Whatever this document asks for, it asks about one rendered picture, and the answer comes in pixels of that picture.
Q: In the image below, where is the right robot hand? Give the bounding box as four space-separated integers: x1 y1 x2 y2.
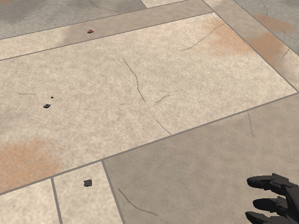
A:
245 173 299 224

